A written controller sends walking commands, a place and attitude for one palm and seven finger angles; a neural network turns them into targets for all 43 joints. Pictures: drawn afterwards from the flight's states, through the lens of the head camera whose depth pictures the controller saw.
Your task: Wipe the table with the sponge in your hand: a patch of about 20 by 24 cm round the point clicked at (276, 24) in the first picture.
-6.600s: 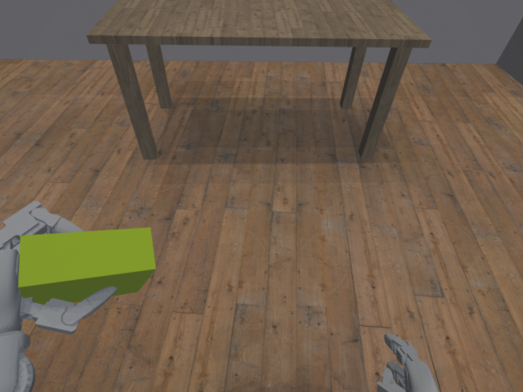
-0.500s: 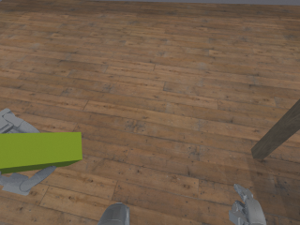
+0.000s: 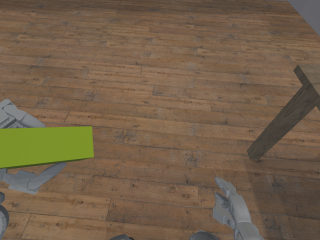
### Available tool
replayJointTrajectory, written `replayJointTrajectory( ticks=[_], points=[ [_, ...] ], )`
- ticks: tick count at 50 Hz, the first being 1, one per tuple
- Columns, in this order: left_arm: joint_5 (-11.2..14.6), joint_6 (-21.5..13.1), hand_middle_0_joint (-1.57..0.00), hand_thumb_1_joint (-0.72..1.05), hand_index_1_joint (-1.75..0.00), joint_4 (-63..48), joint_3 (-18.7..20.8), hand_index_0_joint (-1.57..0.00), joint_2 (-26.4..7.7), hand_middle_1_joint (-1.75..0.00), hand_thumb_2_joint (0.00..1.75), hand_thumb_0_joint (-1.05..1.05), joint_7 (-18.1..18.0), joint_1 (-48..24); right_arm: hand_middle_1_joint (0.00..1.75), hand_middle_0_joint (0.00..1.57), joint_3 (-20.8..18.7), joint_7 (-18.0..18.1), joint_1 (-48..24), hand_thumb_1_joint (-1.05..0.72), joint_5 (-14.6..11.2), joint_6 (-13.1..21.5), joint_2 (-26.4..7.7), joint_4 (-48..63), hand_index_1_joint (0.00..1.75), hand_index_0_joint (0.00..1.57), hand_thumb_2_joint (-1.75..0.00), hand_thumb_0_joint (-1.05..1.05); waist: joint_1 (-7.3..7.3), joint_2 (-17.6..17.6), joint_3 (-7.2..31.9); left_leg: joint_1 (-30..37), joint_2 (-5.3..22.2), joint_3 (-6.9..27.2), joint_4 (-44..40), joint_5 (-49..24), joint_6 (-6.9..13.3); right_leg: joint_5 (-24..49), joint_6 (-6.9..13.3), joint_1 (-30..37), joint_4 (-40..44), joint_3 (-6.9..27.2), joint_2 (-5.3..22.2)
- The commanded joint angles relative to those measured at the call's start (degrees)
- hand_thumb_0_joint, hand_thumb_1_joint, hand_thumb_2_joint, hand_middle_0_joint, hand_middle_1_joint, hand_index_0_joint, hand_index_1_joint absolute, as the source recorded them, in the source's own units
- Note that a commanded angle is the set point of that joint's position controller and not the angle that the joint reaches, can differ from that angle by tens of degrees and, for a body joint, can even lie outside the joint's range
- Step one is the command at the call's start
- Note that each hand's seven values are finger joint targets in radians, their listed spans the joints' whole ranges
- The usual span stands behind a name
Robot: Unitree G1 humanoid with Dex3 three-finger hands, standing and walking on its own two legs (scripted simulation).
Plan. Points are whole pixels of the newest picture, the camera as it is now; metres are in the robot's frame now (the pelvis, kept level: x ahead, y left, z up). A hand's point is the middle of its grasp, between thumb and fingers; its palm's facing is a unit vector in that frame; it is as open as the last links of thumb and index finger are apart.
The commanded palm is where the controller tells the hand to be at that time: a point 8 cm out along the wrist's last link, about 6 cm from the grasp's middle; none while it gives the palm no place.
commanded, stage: turn to face it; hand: left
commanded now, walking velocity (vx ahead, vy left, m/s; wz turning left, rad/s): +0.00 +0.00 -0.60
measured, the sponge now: (60, 147) +0.24 +0.20 +0.17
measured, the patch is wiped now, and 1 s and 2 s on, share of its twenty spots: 0.00 0.00 0.00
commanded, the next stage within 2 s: none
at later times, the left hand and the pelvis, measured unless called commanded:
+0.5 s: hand (130, 166) +0.21 +0.08 +0.19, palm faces +0.16 -0.82 -0.55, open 9.5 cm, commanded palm +0.16 +0.13 +0.18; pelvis -0.07 -0.09 +0.00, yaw -16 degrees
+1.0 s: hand (170, 237) +0.12 +0.01 +0.17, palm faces -0.06 -0.88 -0.47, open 9.5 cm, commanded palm +0.11 +0.06 +0.18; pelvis -0.18 -0.09 -0.01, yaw -33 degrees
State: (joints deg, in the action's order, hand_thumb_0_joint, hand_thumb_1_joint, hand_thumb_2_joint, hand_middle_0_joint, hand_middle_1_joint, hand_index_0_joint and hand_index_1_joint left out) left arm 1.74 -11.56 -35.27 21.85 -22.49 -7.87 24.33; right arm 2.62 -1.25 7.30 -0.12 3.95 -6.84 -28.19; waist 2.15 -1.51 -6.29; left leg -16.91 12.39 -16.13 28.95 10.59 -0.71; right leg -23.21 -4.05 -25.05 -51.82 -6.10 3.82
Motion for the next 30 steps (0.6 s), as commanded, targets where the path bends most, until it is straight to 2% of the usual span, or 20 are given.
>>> replayJointTrajectory(
  ticks=[1,4,5,6,7,8,9,10,11,12,13,14,15,18,20,24,26,29,30],
  points=[
    [1.1,-2.6,-1.20,0.10,-1.60,-8.2,5.2,-1.20,-6.6,-1.60,1.30,0.00,-0.3,0.5,0.30,0.20,-6.1,1.0,1.7,-0.90,-0.8,2.7,-12.0,6.1,0.30,0.20,-0.90,0.00,-2.27,-14.8,12.0,10.7,11.8,4.4,-8.0,-18.3,3.4,0.2,-0.2,1.5,7.9,-3.3,-2.1],
    [1.2,-2.3,-1.20,0.10,-1.60,-8.1,5.3,-1.20,-7.4,-1.60,1.30,0.00,-0.4,-0.3,0.30,0.20,-6.4,1.2,2.2,-0.90,-1.1,3.1,-12.1,6.1,0.30,0.20,-0.90,0.00,-1.55,-13.6,13.3,10.8,10.8,2.2,-2.0,-13.6,1.5,3.3,0.2,6.8,16.5,-3.5,-2.9],
    [0.9,-2.0,-1.20,0.10,-1.60,-9.2,4.8,-1.20,-7.6,-1.60,1.30,0.00,-0.5,-1.0,0.30,0.20,-6.2,1.3,2.4,-0.90,-1.3,3.1,-11.7,6.1,0.30,0.20,-0.90,0.00,-1.48,-11.8,14.0,9.7,9.5,2.0,1.3,-10.7,0.7,7.7,0.4,10.0,20.5,-3.6,-3.3],
    [0.6,-2.2,-1.20,0.10,-1.60,-10.6,5.1,-1.20,-8.7,-1.60,1.30,0.00,-0.6,-2.0,0.30,0.20,-6.1,1.3,2.3,-0.90,-1.7,3.2,-11.6,6.4,0.30,0.20,-0.90,0.00,-1.22,-7.9,14.3,7.5,7.3,1.5,6.7,-6.2,-0.2,14.3,1.3,13.4,25.2,-1.4,-1.5],
    [0.2,-2.6,-1.20,0.10,-1.60,-11.1,6.9,-1.20,-11.7,-1.60,1.30,0.00,-1.1,-2.1,0.30,0.20,-5.9,1.5,2.2,-0.90,-1.8,3.2,-10.3,6.7,0.30,0.20,-0.90,0.00,-1.29,4.2,14.4,1.4,2.1,1.3,17.1,7.6,-2.0,32.1,4.4,17.1,29.1,8.4,5.5],
    [0.4,-2.6,-1.20,0.10,-1.60,-12.0,9.6,-1.20,-15.0,-1.60,1.30,0.00,-1.7,-1.3,0.30,0.20,-4.6,2.1,-0.7,-0.90,-1.4,3.1,-8.7,8.6,0.30,0.20,-0.90,0.00,-0.15,16.4,14.4,-13.6,-5.6,4.8,29.1,29.6,-3.9,57.6,10.3,22.7,27.7,24.6,14.6],
    [1.4,-2.0,-1.20,0.10,-1.60,-11.8,11.4,-1.20,-15.1,-1.60,1.30,0.00,-2.3,-0.8,0.30,0.20,-3.9,2.6,-2.5,-0.90,-1.3,3.2,-8.6,7.8,0.30,0.20,-0.90,0.00,0.69,16.6,15.8,-16.4,-6.3,11.7,38.5,26.7,-4.3,63.6,11.8,21.8,27.0,25.8,17.2],
    [2.0,-1.3,-1.20,0.10,-1.60,-13.0,10.9,-1.20,-14.9,-1.60,1.30,0.00,-2.1,-0.8,0.30,0.20,-5.0,2.2,-2.3,-0.90,-1.8,2.6,-10.3,6.8,0.30,0.20,-0.90,0.00,-0.42,17.1,18.1,-16.5,-6.1,15.5,42.8,23.7,-4.6,57.4,9.7,21.9,27.3,25.8,15.7],
    [2.1,-1.2,-1.20,0.10,-1.60,-13.0,12.9,-1.20,-15.4,-1.60,1.30,0.00,-2.4,3.2,0.30,0.20,-4.7,2.3,-2.3,-0.90,-1.4,1.7,-9.2,6.5,0.30,0.20,-0.90,0.00,-0.93,13.8,17.1,-19.9,-6.1,16.9,45.7,19.6,-4.9,54.9,11.2,26.1,25.5,24.8,14.4],
    [2.4,-1.7,-1.20,0.10,-1.60,-11.9,12.9,-1.20,-13.7,-1.60,1.30,0.00,-2.5,5.6,0.30,0.20,-4.2,2.4,-2.7,-0.90,-1.2,0.6,-8.4,5.2,0.30,0.20,-0.90,0.00,-1.01,9.3,17.7,-22.0,-6.6,16.8,48.0,16.4,-5.5,54.5,11.5,29.3,24.2,21.5,12.3],
    [2.3,-1.9,-1.20,0.10,-1.60,-10.2,12.8,-1.20,-12.5,-1.60,1.30,0.00,-2.7,7.1,0.30,0.20,-4.1,2.3,-2.9,-0.90,-1.0,-0.4,-8.4,4.3,0.30,0.20,-0.90,0.00,-1.39,7.3,18.4,-23.2,-6.9,16.8,49.4,14.2,-5.8,53.2,11.2,30.7,24.1,19.3,11.3],
    [2.3,-2.0,-1.20,0.10,-1.60,-8.8,13.0,-1.20,-11.8,-1.60,1.30,0.00,-2.7,8.2,0.30,0.20,-4.6,2.3,-3.5,-0.90,-0.9,-1.2,-8.8,4.0,0.30,0.20,-0.90,0.00,-1.38,5.7,17.8,-23.3,-7.4,16.8,50.5,12.7,-5.9,51.8,10.8,29.3,24.9,18.9,10.6],
    [2.6,-2.2,-1.20,0.10,-1.60,-8.4,12.3,-1.20,-11.3,-1.60,1.30,0.00,-2.5,8.2,0.30,0.20,-5.0,2.2,-3.6,-0.90,-1.1,-1.8,-9.2,3.9,0.30,0.20,-0.90,0.00,-1.66,5.3,17.8,-22.5,-7.3,16.8,49.1,12.1,-6.0,50.0,10.5,29.1,25.5,17.6,10.4],
    [2.8,-2.9,-1.20,0.10,-1.60,-5.4,13.2,-1.20,-11.4,-1.60,1.30,0.00,-2.4,9.4,0.30,0.20,-6.6,2.2,-3.6,-0.90,-0.9,-2.7,-10.9,3.6,0.30,0.20,-0.90,0.00,-1.34,5.0,16.4,-21.6,-7.6,17.7,47.3,11.4,-5.6,44.4,11.1,25.6,28.1,20.9,10.2],
    [3.1,-3.0,-1.20,0.10,-1.60,-2.5,12.4,-1.20,-10.5,-1.60,1.30,0.00,-2.2,10.0,0.30,0.20,-6.9,1.9,-3.7,-0.90,-0.9,-3.3,-11.4,3.3,0.30,0.20,-0.90,0.00,-1.13,5.6,15.3,-20.3,-7.7,18.0,44.0,11.3,-5.3,37.5,10.2,23.4,30.1,22.2,9.2],
    [2.9,-3.4,-1.20,0.10,-1.60,-3.4,9.9,-1.20,-9.8,-1.60,1.30,0.00,-1.9,6.4,0.30,0.20,-6.8,1.6,-3.5,-0.90,-0.8,-3.8,-12.8,4.0,0.30,0.20,-0.90,0.00,-0.33,6.7,14.3,-16.2,-8.7,17.8,35.9,12.3,-4.6,21.3,9.3,18.3,36.0,27.8,8.2],
    [2.6,-3.4,-1.20,0.10,-1.60,-3.6,8.3,-1.20,-9.6,-1.60,1.30,0.00,-2.0,4.3,0.30,0.20,-6.5,1.7,-3.4,-0.90,-0.7,-4.1,-13.0,4.1,0.30,0.20,-0.90,0.00,-0.04,7.0,14.0,-14.0,-9.6,17.3,31.8,12.9,-4.1,14.1,7.7,16.8,38.4,29.0,7.3],
    [2.1,-3.3,-1.20,0.10,-1.60,-5.4,6.5,-1.20,-9.5,-1.60,1.30,0.00,-2.2,-0.3,0.30,0.20,-6.2,2.0,-3.0,-0.90,-0.5,-4.5,-13.2,4.6,0.30,0.20,-0.90,0.00,0.26,8.1,13.3,-8.3,-11.2,16.1,24.3,14.6,-3.5,0.9,6.8,11.6,42.8,31.4,6.2],
    [1.9,-3.3,-1.20,0.10,-1.60,-6.8,6.1,-1.20,-9.9,-1.60,1.30,0.00,-2.3,-2.3,0.30,0.20,-6.0,2.1,-3.4,-0.90,-0.4,-4.7,-13.4,4.7,0.30,0.20,-0.90,0.00,0.43,7.1,12.8,-6.2,-11.7,15.6,21.0,15.3,-3.3,-2.1,6.8,9.9,43.7,32.1,6.3]
  ],
)
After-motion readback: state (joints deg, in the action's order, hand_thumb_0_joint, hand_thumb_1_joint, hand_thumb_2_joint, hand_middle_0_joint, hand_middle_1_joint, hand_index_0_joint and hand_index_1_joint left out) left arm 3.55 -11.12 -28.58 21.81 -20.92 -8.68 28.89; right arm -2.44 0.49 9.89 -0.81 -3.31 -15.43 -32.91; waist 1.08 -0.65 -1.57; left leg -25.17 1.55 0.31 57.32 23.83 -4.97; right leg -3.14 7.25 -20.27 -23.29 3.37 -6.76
